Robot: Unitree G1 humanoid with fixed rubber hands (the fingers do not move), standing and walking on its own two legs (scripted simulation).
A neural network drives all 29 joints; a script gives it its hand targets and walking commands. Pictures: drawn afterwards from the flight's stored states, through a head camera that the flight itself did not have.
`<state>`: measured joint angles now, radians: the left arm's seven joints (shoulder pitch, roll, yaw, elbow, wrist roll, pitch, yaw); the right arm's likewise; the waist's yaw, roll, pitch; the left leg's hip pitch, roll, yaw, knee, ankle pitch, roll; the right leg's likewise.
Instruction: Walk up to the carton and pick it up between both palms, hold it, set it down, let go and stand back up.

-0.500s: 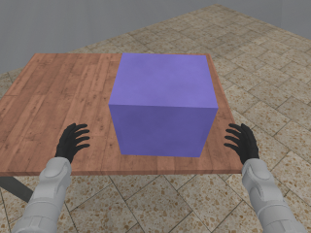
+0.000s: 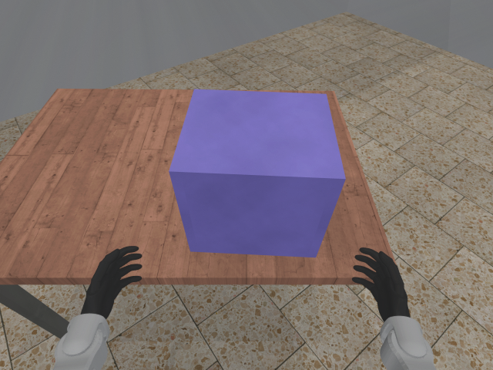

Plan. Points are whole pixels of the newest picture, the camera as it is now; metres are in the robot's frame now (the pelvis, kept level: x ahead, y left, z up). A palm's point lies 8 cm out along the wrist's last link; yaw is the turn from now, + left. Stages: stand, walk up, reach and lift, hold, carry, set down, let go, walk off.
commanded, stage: set down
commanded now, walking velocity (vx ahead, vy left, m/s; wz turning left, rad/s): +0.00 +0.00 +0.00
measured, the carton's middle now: (256, 175) +0.50 +0.01 +0.00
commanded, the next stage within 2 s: let go in 0.86 s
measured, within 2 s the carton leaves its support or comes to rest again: neither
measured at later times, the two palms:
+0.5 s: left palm (111, 346) +0.18 +0.24 -0.06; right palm (396, 359) +0.17 -0.21 -0.06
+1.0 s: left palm out of the picture +0.15 +0.23 -0.08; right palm out of the picture +0.14 -0.22 -0.08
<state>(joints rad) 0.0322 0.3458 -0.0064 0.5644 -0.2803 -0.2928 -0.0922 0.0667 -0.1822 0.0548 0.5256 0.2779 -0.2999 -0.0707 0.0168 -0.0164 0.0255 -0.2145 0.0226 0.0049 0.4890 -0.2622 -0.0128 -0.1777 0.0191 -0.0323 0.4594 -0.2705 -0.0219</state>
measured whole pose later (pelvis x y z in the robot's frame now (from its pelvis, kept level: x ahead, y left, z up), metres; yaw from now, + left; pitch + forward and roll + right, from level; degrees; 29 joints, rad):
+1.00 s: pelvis +0.00 +0.00 +0.01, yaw -2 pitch -4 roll +0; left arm 0.21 0.22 -0.01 0.52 -0.02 0.11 0.03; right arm 0.16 -0.15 -0.05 0.77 -0.03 -0.20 0.02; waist 0.02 -0.02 0.09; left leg -0.11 0.03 0.04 0.40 -0.23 -0.01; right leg -0.09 0.02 0.00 0.38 -0.23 -0.02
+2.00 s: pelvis -0.05 +0.02 +0.00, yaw +0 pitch -5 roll +0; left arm 0.40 0.23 0.00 0.85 0.01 -0.02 0.01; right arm 0.36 -0.23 0.00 0.90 -0.01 -0.02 0.00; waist 0.00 0.01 0.01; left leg -0.20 -0.01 0.02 0.47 -0.19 0.02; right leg -0.17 -0.01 -0.01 0.45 -0.20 0.01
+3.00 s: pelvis -0.09 +0.02 -0.01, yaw -1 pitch -3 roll -1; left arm 0.40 0.20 0.07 0.97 0.03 0.03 0.03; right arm 0.42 -0.20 -0.06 0.96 -0.05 0.01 -0.02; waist 0.00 0.02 -0.03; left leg -0.37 -0.03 0.01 0.82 -0.43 -0.01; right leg -0.35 0.00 -0.01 0.59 -0.24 -0.01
